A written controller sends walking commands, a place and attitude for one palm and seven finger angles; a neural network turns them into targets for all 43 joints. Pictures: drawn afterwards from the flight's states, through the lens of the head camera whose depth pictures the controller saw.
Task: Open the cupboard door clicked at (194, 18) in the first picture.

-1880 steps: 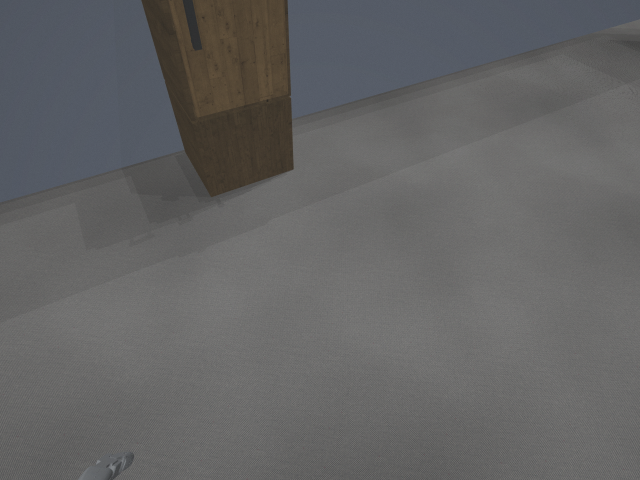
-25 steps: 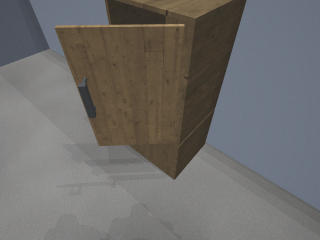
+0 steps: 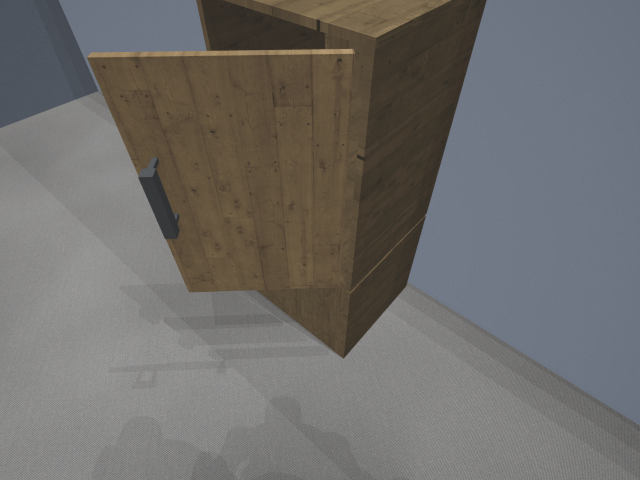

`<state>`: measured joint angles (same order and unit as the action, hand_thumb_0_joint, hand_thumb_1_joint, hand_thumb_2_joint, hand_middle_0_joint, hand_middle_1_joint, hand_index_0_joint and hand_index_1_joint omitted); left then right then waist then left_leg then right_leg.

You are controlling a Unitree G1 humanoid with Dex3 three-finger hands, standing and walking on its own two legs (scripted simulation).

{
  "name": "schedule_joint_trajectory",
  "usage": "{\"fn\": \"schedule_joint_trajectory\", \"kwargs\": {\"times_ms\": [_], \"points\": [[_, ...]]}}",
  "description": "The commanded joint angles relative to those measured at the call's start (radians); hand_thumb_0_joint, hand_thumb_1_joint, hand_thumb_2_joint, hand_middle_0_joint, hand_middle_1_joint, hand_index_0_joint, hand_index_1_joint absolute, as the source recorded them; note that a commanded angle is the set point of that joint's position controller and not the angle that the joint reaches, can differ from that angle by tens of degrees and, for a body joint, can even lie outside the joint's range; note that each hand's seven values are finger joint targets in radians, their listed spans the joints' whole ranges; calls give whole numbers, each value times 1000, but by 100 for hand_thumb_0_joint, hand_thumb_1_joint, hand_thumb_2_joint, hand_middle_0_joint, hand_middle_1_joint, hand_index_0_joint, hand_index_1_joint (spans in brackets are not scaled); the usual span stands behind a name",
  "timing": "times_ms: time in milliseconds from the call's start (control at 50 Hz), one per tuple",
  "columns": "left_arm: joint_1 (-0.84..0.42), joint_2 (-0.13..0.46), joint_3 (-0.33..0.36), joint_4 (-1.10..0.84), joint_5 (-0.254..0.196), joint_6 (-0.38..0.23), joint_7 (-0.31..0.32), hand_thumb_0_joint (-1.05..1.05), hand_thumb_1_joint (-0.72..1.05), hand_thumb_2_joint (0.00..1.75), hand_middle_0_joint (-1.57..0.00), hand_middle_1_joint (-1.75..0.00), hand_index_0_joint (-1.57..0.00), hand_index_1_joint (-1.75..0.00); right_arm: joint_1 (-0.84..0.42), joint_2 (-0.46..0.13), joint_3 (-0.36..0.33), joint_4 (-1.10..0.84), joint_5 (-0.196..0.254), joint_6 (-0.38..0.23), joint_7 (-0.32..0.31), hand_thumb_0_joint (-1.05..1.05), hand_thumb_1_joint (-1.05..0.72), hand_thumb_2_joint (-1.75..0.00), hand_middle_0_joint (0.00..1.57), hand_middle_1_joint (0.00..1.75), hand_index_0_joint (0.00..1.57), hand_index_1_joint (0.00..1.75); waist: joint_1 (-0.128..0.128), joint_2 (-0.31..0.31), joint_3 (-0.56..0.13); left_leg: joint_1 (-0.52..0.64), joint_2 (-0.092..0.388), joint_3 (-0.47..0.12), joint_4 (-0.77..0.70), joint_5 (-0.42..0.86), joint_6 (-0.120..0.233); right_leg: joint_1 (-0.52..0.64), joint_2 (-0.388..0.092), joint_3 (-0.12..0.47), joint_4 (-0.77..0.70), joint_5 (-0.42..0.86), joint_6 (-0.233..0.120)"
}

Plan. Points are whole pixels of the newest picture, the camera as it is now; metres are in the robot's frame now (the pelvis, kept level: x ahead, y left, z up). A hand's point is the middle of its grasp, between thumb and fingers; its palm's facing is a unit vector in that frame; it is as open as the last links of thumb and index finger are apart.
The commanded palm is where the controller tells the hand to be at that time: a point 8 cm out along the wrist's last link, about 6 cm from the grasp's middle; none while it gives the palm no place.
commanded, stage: shuffle to correct the standing spot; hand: left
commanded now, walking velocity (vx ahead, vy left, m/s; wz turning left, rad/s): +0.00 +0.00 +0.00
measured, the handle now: (163, 198) +0.58 +0.33 -0.01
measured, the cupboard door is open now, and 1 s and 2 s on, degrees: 43 43 43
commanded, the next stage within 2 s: come to a stop and stand still in 0.48 s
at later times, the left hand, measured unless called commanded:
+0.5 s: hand out of the picture +0.02 +0.25 -0.18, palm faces +0.10 -0.98 -0.20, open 7.4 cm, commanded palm none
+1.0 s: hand out of the picture +0.10 +0.24 -0.18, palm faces +0.07 -0.97 -0.24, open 7.2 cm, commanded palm none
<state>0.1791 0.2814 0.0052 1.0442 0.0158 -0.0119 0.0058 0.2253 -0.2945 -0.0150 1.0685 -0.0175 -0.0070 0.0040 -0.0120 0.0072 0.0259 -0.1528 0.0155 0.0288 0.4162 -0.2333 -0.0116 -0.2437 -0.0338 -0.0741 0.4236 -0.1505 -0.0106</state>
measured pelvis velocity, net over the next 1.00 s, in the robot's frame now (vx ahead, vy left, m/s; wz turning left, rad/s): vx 0.07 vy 0.06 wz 0.04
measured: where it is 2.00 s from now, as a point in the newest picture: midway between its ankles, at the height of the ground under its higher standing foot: outside the picture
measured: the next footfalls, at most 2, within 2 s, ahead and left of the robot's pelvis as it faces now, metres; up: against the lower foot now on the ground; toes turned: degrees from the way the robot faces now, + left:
right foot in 0.74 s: +0.15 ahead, -0.03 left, +0.00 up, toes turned -3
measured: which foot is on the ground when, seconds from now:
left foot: down 0.00-1.00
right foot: down 0.00-0.38, up 0.40-0.72, down 0.74-1.00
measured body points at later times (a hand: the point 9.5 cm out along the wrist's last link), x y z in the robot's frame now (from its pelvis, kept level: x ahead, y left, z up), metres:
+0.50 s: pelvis +0.03 +0.06 +0.00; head +0.03 +0.08 +0.45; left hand +0.02 +0.30 -0.17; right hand +0.05 -0.18 -0.15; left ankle +0.03 +0.14 -0.74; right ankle +0.03 -0.08 -0.69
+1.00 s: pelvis +0.07 +0.06 -0.01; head +0.08 +0.05 +0.44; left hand +0.10 +0.29 -0.16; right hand +0.07 -0.14 -0.17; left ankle +0.03 +0.14 -0.74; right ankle +0.11 -0.03 -0.74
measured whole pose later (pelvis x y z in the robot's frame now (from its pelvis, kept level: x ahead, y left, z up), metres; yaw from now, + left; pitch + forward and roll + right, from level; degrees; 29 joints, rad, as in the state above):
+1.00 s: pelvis +0.07 +0.06 -0.01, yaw +3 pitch -2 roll +1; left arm 0.23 0.16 0.02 1.05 0.01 0.01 0.06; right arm 0.28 -0.11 -0.02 1.12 -0.01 0.01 -0.04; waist -0.01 0.00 0.06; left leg -0.11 -0.03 0.14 0.44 -0.31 0.05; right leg -0.27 -0.03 -0.09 0.52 -0.22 -0.03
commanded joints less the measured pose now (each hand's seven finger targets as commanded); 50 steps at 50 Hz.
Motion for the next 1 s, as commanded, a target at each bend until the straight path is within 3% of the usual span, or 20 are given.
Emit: {"fn": "schedule_joint_trajectory", "kwargs": {"times_ms": [0,120,180,240,280,320,340,360,380,400,480,600,660,700,740,760,780,800,880,980], "points": [[-23,185,39,-49,-3,-24,16,0,90,90,-20,-30,-20,-30,-15,-167,-31,-45,0,-23,-15,0,-90,-90,20,30,20,30,8,-16,-29,-65,92,-84,-96,56,34,101,-109,135,-103,6,-20],[41,129,37,-32,-2,5,25,0,90,90,-20,-30,-20,-30,34,-55,-5,-30,-3,15,-8,0,-90,-90,20,30,20,30,23,-89,-13,-130,36,-24,3,-32,7,122,-193,188,-160,-141,-28],[68,172,67,-49,6,13,30,0,90,90,-20,-30,-20,-30,51,-61,-16,-48,-5,28,-12,0,-90,-90,20,30,20,30,39,-168,4,-200,20,3,162,-151,5,132,-307,286,-220,-174,-108],[91,173,91,-68,13,13,35,0,90,90,-20,-30,-20,-30,39,-54,-25,-76,0,26,-11,0,-90,-90,20,30,20,30,53,-136,1,-275,43,-17,288,-218,11,165,-364,277,-184,-47,-167],[65,166,94,-83,15,16,35,0,90,90,-20,-30,-20,-30,73,-29,-27,-81,4,25,-6,0,-90,-90,20,30,20,30,28,-135,-6,-198,49,5,197,-179,7,105,-341,205,-139,-40,-151],[29,135,91,-97,10,25,31,0,90,90,-20,-30,-20,-30,168,-7,-24,-52,2,13,-5,0,-90,-90,20,30,20,30,-19,-107,-30,22,24,52,-4,-21,2,-48,-256,100,-48,-151,-79],[39,91,78,-105,5,35,25,0,90,90,-20,-30,-20,-30,203,-38,-30,-46,-4,10,-8,0,-90,-90,20,30,20,30,-27,27,-38,80,72,-26,-80,-59,14,-127,-169,20,67,-254,-33],[40,25,66,-122,3,44,15,0,90,90,-20,-30,-20,-30,220,-118,-52,-54,-16,11,-12,0,-90,-90,20,30,20,30,-38,269,5,59,231,-261,-205,-236,81,-265,-34,-86,280,-376,19],[7,2,59,-144,13,45,13,0,90,90,-20,-30,-20,-30,216,-147,-64,-69,-13,17,-17,0,-90,-90,20,30,20,30,-46,282,66,-36,309,-335,-294,-343,156,-305,-10,-33,455,-436,18],[-1,3,61,-134,16,45,15,0,90,90,-20,-30,-20,-30,177,-116,-57,-73,-12,16,-15,0,-90,-90,20,30,20,30,-37,233,99,-93,306,-331,-309,-356,178,-309,-47,39,550,-392,-3],[96,-46,51,-74,15,24,-4,0,90,90,-20,-30,-20,-30,128,-22,-32,-68,-7,-17,-24,0,-90,-90,20,30,20,30,13,56,59,12,214,-168,-243,-33,182,-307,-70,8,567,-213,11],[66,-93,29,-76,13,14,7,0,90,90,-20,-30,-20,-30,214,23,-29,-19,-11,-35,-38,0,-90,-90,20,30,20,30,-17,44,36,94,246,-137,-182,273,223,-237,-60,-8,337,-232,22],[135,-121,21,-42,5,11,24,0,90,90,-20,-30,-20,-30,187,37,-22,2,-6,-36,-50,0,-90,-90,20,30,20,30,19,16,15,41,230,-83,-90,512,180,-61,-42,4,162,-116,24],[204,-87,25,-5,4,-1,35,0,90,90,-20,-30,-20,-30,168,65,-18,14,6,-40,-52,0,-90,-90,20,30,20,30,48,-17,-8,-19,168,-41,-2,472,96,97,-66,55,-25,137,15],[206,-37,22,10,-3,-8,42,0,90,90,-20,-30,-20,-30,188,102,-14,23,18,-31,-48,0,-90,-90,20,30,20,30,14,-65,-10,-101,86,-9,-16,158,30,158,-193,174,20,439,-56],[186,-27,22,6,-6,-2,41,0,90,90,-20,-30,-20,-30,189,112,-17,28,16,-26,-45,0,-90,-90,20,30,20,30,5,-10,19,-88,69,-18,-55,115,24,116,-194,143,33,421,-61],[172,-42,23,6,-5,-3,44,0,90,90,-20,-30,-20,-30,187,123,-16,40,12,-14,-47,0,-90,-90,20,30,20,30,1,-97,9,-62,84,-13,-40,157,23,102,-167,144,43,420,-66],[163,-52,20,4,-6,-2,47,0,90,90,-20,-30,-20,-30,192,115,-17,50,12,-9,-49,0,-90,-90,20,30,20,30,-2,-106,4,-34,93,-9,-35,192,22,86,-161,140,45,423,-67],[143,-53,24,-14,-5,12,54,0,90,90,-20,-30,-20,-30,170,98,-26,52,8,-6,-53,0,-90,-90,20,30,20,30,8,-4,-16,28,128,-14,-35,412,32,67,-119,105,73,360,-39],[124,-45,31,-27,1,25,54,0,90,90,-20,-30,-20,-30,132,90,-35,32,4,9,-51,0,-90,-90,20,30,20,30,11,-2,-3,0,134,-19,-26,280,44,37,-111,111,62,243,-40]]}}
